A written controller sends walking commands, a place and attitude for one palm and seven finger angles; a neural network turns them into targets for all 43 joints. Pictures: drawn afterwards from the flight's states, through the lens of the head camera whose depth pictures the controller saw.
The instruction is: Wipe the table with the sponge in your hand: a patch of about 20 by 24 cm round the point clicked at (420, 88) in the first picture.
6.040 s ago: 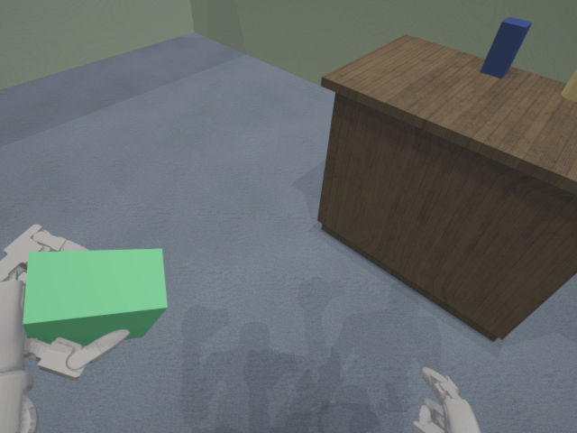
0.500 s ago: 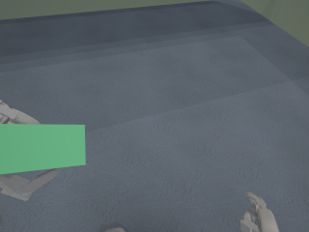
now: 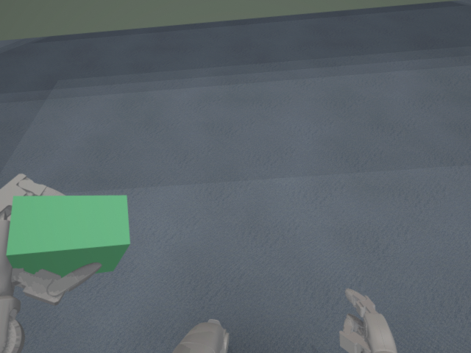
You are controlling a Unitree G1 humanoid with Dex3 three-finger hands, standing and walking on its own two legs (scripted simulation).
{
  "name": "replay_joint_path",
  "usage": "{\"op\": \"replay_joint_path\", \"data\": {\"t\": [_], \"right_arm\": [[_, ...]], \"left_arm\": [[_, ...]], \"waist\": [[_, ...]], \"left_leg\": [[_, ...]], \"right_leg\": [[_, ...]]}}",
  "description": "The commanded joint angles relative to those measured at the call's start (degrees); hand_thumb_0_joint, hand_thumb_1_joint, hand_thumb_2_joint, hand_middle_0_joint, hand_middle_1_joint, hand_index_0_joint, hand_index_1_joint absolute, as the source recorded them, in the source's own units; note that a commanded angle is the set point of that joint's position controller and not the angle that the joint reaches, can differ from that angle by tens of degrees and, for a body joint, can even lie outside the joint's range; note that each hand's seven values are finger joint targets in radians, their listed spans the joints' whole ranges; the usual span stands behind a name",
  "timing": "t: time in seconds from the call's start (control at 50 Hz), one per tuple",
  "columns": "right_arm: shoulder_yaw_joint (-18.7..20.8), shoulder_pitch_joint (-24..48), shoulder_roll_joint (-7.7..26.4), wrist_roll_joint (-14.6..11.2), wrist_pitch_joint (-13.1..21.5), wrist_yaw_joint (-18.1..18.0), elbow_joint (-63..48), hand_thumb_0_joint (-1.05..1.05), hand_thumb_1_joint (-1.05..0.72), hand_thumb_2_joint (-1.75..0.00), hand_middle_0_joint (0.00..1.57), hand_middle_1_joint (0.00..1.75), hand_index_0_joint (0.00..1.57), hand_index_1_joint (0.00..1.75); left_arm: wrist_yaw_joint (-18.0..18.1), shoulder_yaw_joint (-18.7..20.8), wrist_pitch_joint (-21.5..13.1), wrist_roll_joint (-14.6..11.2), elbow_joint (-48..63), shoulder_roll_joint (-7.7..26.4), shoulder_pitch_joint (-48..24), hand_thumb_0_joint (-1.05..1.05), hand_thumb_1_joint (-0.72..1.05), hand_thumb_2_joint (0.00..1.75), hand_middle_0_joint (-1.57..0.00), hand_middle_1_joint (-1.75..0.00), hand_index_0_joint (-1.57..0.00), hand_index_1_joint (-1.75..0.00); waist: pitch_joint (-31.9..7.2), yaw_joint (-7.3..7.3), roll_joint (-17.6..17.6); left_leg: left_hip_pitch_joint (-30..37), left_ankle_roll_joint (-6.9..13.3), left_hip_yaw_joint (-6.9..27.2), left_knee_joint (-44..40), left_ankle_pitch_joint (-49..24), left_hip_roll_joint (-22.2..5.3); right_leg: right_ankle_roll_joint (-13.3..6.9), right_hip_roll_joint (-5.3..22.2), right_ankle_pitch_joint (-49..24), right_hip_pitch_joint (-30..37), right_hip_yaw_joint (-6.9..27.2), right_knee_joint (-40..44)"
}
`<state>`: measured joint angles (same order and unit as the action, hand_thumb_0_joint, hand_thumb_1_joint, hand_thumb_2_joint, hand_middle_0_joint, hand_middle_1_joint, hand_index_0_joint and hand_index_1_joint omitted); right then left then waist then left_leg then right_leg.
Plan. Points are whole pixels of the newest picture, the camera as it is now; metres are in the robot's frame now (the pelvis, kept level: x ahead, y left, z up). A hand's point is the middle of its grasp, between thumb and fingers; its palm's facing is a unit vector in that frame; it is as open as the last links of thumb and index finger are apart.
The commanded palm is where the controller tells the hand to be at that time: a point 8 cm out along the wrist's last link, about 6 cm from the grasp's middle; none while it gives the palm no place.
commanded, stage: turn to face it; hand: left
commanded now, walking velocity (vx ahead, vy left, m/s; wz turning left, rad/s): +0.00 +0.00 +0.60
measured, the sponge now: (88, 239) +0.23 +0.21 +0.15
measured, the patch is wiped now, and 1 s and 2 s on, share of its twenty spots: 0.00 0.00 0.00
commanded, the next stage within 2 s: none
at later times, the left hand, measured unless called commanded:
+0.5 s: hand out of the picture +0.04 +0.30 +0.17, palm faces +0.59 -0.68 -0.44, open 10.7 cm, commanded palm -0.03 +0.32 +0.18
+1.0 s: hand out of the picture -0.12 +0.24 +0.16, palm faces +0.73 -0.49 -0.47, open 10.7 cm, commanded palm -0.20 +0.25 +0.18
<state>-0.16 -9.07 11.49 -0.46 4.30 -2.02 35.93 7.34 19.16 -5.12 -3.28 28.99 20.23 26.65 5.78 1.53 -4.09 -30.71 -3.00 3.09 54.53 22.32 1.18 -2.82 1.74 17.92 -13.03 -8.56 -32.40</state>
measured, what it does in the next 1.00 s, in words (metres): walks backwards, turning left: left foot, then right foot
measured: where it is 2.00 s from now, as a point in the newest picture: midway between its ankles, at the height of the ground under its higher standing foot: outside the picture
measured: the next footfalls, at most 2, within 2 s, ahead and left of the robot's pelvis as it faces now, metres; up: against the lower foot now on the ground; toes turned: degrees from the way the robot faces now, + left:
left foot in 0.38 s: -0.09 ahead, +0.13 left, +0.00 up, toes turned +19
right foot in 0.78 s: -0.08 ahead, -0.13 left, +0.00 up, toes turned +23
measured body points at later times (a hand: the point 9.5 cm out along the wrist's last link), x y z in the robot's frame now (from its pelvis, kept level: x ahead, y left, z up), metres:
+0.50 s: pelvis -0.09 +0.00 +0.00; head -0.08 +0.03 +0.45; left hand +0.00 +0.33 +0.19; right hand +0.14 -0.16 -0.08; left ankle -0.12 +0.12 -0.73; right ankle -0.04 -0.10 -0.67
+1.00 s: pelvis -0.16 -0.07 +0.01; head -0.13 -0.07 +0.46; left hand -0.16 +0.27 +0.19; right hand +0.11 -0.19 -0.09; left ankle -0.25 +0.04 -0.65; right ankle -0.12 -0.14 -0.73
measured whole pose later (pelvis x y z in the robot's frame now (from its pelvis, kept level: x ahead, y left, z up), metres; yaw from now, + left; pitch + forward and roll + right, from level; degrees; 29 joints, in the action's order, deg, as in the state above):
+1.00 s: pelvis -0.16 -0.07 +0.01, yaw +35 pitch -1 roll +3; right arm 1.7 -11.5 13.7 0.2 3.4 -4.6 36.1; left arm 7.2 18.3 -7.3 -2.3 27.8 21.2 29.1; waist 4.4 -1.0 0.4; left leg -27.5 -4.3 -2.5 60.3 23.1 -1.0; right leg -2.0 5.2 15.5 -10.7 -11.2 -27.1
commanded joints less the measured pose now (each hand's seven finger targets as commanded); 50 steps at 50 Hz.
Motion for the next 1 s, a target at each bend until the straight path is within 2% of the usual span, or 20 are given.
{"op": "replay_joint_path", "data": {"t": [0.0,0.08,0.22,0.28,0.32,0.34,0.36,0.38,0.4,0.44,0.5,0.62,0.7,0.72,0.74,0.76,0.78,0.82,0.86,0.98], "right_arm": [[1.4,6.6,3.9,0.1,2.2,-1.8,-9.3,0.0,-0.9,-0.9,0.2,0.3,0.2,0.3],[2.3,5.9,4.7,0.9,2.0,-3.4,-9.6,0.0,-0.9,-0.9,0.2,0.3,0.2,0.3],[3.1,3.1,5.3,1.3,1.4,-3.6,-12.5,0.0,-0.9,-0.9,0.2,0.3,0.2,0.3],[3.2,1.3,5.4,1.2,0.5,-3.2,-12.9,0.0,-0.9,-0.9,0.2,0.3,0.2,0.3],[3.5,-0.3,5.9,1.1,-0.1,-3.0,-12.8,0.0,-0.9,-0.9,0.2,0.3,0.2,0.3],[3.9,-0.2,6.9,1.0,0.0,-3.2,-12.8,0.0,-0.9,-0.9,0.2,0.3,0.2,0.3],[3.8,1.2,8.6,1.3,0.9,-2.9,-13.6,0.0,-0.9,-0.9,0.2,0.3,0.2,0.3],[3.7,0.0,8.4,1.2,1.9,-2.0,-12.6,0.0,-0.9,-0.9,0.2,0.3,0.2,0.3],[3.6,0.2,7.7,1.0,2.7,-1.2,-11.1,0.0,-0.9,-0.9,0.2,0.3,0.2,0.3],[3.8,2.1,7.4,0.5,3.5,-0.8,-10.3,0.0,-0.9,-0.9,0.2,0.3,0.2,0.3],[3.7,0.4,7.5,-0.2,4.8,0.2,-9.6,0.0,-0.9,-0.9,0.2,0.3,0.2,0.3],[2.9,0.5,6.9,-0.1,5.2,0.0,-8.8,0.0,-0.9,-0.9,0.2,0.3,0.2,0.3],[2.5,1.6,6.3,0.1,4.2,0.1,-9.1,0.0,-0.9,-0.9,0.2,0.3,0.2,0.3],[2.3,2.1,5.8,0.0,4.0,0.2,-9.4,0.0,-0.9,-0.9,0.2,0.3,0.2,0.3],[2.1,1.5,4.8,-0.3,3.5,0.3,-9.6,0.0,-0.9,-0.9,0.2,0.3,0.2,0.3],[1.7,2.5,3.1,-0.4,3.0,0.2,-10.6,0.0,-0.9,-0.9,0.2,0.3,0.2,0.3],[2.2,3.8,5.0,-0.3,3.4,-0.5,-10.5,0.0,-0.9,-0.9,0.2,0.3,0.2,0.3],[3.3,3.5,5.9,0.0,3.3,-0.5,-9.3,0.0,-0.9,-0.9,0.2,0.3,0.2,0.3],[1.9,6.3,4.3,-0.1,2.3,-1.4,-9.8,0.0,-0.9,-0.9,0.2,0.3,0.2,0.3],[2.7,5.0,4.9,1.1,2.5,-3.6,-11.0,0.0,-0.9,-0.9,0.2,0.3,0.2,0.3]], "left_arm": [[1.6,8.5,-5.0,0.2,10.6,12.2,-2.2,0.0,0.1,1.3,-1.2,-1.6,-1.2,-1.6],[2.7,9.5,-6.9,0.7,10.2,12.8,-2.5,0.0,0.1,1.3,-1.2,-1.6,-1.2,-1.6],[4.3,11.7,-7.1,0.0,15.3,12.6,3.1,0.0,0.1,1.3,-1.2,-1.6,-1.2,-1.6],[4.3,10.9,-7.0,0.0,15.8,11.1,3.3,0.0,0.1,1.3,-1.2,-1.6,-1.2,-1.6],[4.1,9.7,-7.2,-0.4,16.4,10.4,1.9,0.0,0.1,1.3,-1.2,-1.6,-1.2,-1.6],[3.8,8.9,-7.7,-0.9,18.6,10.4,1.2,0.0,0.1,1.3,-1.2,-1.6,-1.2,-1.6],[3.4,7.9,-8.9,-1.1,21.4,10.3,-0.1,0.0,0.1,1.3,-1.2,-1.6,-1.2,-1.6],[2.8,8.4,-10.2,0.6,21.2,12.0,-0.4,0.0,0.1,1.3,-1.2,-1.6,-1.2,-1.6],[1.7,8.9,-10.3,1.9,17.9,12.2,-0.4,0.0,0.1,1.3,-1.2,-1.6,-1.2,-1.6],[1.3,9.4,-10.5,2.5,22.0,14.4,-6.1,0.0,0.1,1.3,-1.2,-1.6,-1.2,-1.6],[1.3,6.3,-9.4,1.4,21.2,10.2,-3.7,0.0,0.1,1.3,-1.2,-1.6,-1.2,-1.6],[0.8,7.2,-7.4,-0.4,15.3,9.6,-1.7,0.0,0.1,1.3,-1.2,-1.6,-1.2,-1.6],[0.4,7.8,-6.0,-0.9,12.9,9.5,-0.7,0.0,0.1,1.3,-1.2,-1.6,-1.2,-1.6],[0.4,7.6,-5.8,-0.7,13.2,9.7,-1.6,0.0,0.1,1.3,-1.2,-1.6,-1.2,-1.6],[0.6,8.6,-5.5,-0.1,12.9,11.4,-1.5,0.0,0.1,1.3,-1.2,-1.6,-1.2,-1.6],[1.1,9.1,-5.0,0.3,13.1,14.0,-2.6,0.0,0.1,1.3,-1.2,-1.6,-1.2,-1.6],[1.8,10.2,-5.2,-0.7,13.5,15.3,-5.8,0.0,0.1,1.3,-1.2,-1.6,-1.2,-1.6],[1.2,7.5,-5.1,-0.4,10.2,11.5,-4.4,0.0,0.1,1.3,-1.2,-1.6,-1.2,-1.6],[1.1,8.5,-5.7,-0.2,10.8,12.2,-2.4,0.0,0.1,1.3,-1.2,-1.6,-1.2,-1.6],[3.2,10.5,-7.5,0.5,14.3,13.8,-1.8,0.0,0.1,1.3,-1.2,-1.6,-1.2,-1.6]], "waist": [[-7.9,-1.33,9.3],[-11.0,-1.09,9.5],[-15.5,1.19,14.1],[-17.4,-0.08,13.8],[-17.8,-2.4,11.0],[-17.2,-3.07,3.0],[-14.1,-2.79,-11.5],[-11.8,-1.81,-16.3],[-9.7,-2.05,-11.8],[-8.5,-1.85,-9.0],[-8.1,-2.17,-11.7],[-9.5,-2.27,-9.7],[-11.8,-0.71,-7.2],[-12.0,-0.2,-5.3],[-12.9,-0.29,1.0],[-11.1,-0.29,16.3],[-9.0,-0.23,17.3],[-7.9,-2.05,14.2],[-7.9,-1.39,10.2],[-10.7,0.23,11.7]], "left_leg": [[-4.6,-2.0,-2.6,20.5,-0.3,-2.4],[-1.3,-1.6,-6.2,9.4,0.7,-3.3],[4.6,0.4,-9.7,-10.5,6.8,-3.9],[9.2,0.9,-9.7,-19.8,3.4,-3.2],[18.4,1.7,-9.5,-28.8,-6.0,-2.3],[23.4,3.5,-4.6,-32.2,-14.0,-6.4],[27.3,9.2,12.5,-35.4,-36.5,-17.8],[28.9,14.9,22.0,-34.4,-55.0,-25.8],[26.3,15.7,20.7,-34.0,-49.7,-25.3],[22.3,14.3,15.2,-33.1,-40.6,-20.3],[17.8,10.9,7.6,-34.6,-32.2,-13.9],[15.2,11.6,15.0,-37.6,-17.0,-14.0],[13.7,10.1,15.5,-34.5,-16.5,-11.4],[11.1,8.6,14.3,-31.9,-12.9,-9.9],[7.4,6.1,10.0,-25.0,-5.0,-6.4],[-3.7,1.5,0.7,-9.3,6.6,0.8],[-5.6,-0.2,-0.5,6.4,8.7,1.1],[-2.1,-1.3,0.4,17.1,0.8,-0.9],[-3.1,-1.9,-2.4,16.9,-0.3,-2.0],[4.9,-0.2,-8.3,-5.3,3.9,-3.6]], "right_leg": [[-1.5,17.2,-26.4,2.4,8.3,13.5],[-1.7,17.2,-33.9,8.8,3.6,12.0],[-4.8,21.0,-36.9,14.9,6.1,8.7],[-3.1,20.7,-34.0,13.9,4.6,4.6],[0.4,18.8,-26.1,7.1,2.2,-1.9],[2.7,15.3,-19.4,1.0,-0.3,-10.9],[6.5,7.1,4.1,-13.1,-1.5,-21.8],[7.0,3.9,21.1,-21.5,2.3,-29.9],[6.2,4.8,17.8,-23.8,5.5,-34.7],[7.3,5.0,12.1,-22.4,6.7,-34.1],[8.2,2.0,6.6,-15.3,4.4,-28.5],[8.5,-1.9,10.2,-5.5,4.1,-13.8],[7.7,-3.5,4.9,4.5,3.7,3.7],[6.8,-1.9,0.9,8.5,4.4,11.5],[4.0,4.9,-2.8,12.0,9.5,17.3],[-1.5,19.2,-3.4,15.3,24.3,20.3],[-4.2,25.7,-11.9,7.7,28.2,19.6],[-1.7,20.4,-9.7,0.2,17.6,18.1],[-2.2,17.1,-22.4,3.3,9.0,14.7],[-3.5,18.2,-31.7,9.0,5.3,11.1]]}}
